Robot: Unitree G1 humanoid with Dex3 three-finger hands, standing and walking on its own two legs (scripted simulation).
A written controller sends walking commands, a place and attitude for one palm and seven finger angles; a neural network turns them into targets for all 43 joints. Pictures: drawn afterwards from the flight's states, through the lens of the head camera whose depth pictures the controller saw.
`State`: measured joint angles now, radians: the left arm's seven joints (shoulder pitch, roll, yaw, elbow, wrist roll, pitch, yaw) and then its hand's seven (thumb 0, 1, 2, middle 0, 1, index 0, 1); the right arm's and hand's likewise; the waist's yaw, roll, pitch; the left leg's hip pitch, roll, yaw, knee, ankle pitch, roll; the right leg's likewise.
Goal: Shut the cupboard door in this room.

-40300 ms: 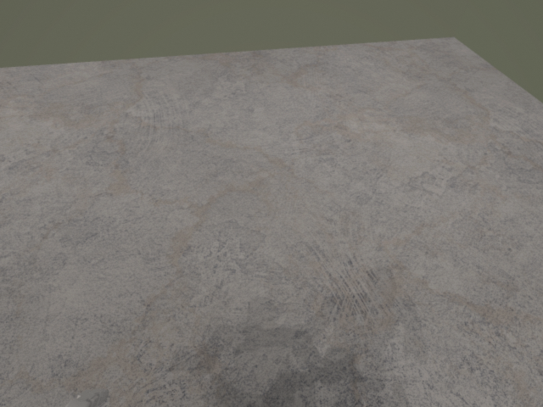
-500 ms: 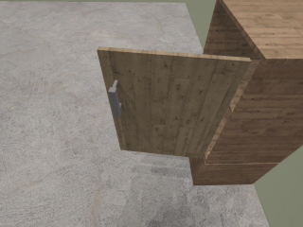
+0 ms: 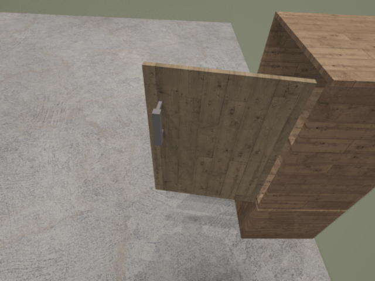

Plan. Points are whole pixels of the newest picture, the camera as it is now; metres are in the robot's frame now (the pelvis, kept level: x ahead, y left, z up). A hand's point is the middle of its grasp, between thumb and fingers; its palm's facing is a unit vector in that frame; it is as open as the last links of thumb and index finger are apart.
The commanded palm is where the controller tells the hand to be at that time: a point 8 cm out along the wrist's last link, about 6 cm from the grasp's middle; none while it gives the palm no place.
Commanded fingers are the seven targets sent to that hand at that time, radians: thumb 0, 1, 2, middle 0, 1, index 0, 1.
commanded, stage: shuffle to correct the standing spot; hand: left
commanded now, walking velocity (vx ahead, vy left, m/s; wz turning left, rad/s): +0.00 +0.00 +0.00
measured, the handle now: (159, 123) +0.53 +0.12 +0.02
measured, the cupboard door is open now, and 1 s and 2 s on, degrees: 82 82 82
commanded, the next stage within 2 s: come to a stop and stand still in 0.40 s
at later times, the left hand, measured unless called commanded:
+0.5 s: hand out of the picture +0.00 +0.14 -0.19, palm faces +0.02 -0.99 -0.12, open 7.4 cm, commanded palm none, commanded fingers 0.00 0.90 0.90 -0.20 -0.30 -0.20 -0.30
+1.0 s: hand out of the picture +0.13 +0.15 -0.18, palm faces -0.03 -0.98 -0.20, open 7.3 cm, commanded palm none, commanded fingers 0.00 0.90 0.90 -0.20 -0.30 -0.20 -0.30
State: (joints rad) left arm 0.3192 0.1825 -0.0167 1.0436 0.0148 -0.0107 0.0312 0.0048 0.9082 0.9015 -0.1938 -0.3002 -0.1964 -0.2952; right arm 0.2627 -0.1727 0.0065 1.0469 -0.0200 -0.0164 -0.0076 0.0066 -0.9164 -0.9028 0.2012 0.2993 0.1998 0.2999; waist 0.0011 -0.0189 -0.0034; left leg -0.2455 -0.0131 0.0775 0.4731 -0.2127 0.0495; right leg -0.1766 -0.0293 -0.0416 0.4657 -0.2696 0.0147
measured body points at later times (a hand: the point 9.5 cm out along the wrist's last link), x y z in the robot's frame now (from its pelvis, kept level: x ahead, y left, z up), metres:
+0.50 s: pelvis +0.04 -0.01 -0.01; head +0.05 +0.01 +0.44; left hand +0.00 +0.20 -0.18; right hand +0.03 -0.25 -0.16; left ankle +0.04 +0.07 -0.74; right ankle -0.01 -0.13 -0.74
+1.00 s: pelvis +0.06 -0.03 -0.01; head +0.08 -0.02 +0.44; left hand +0.13 +0.20 -0.16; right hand +0.06 -0.26 -0.16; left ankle +0.04 +0.07 -0.74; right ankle +0.08 -0.16 -0.74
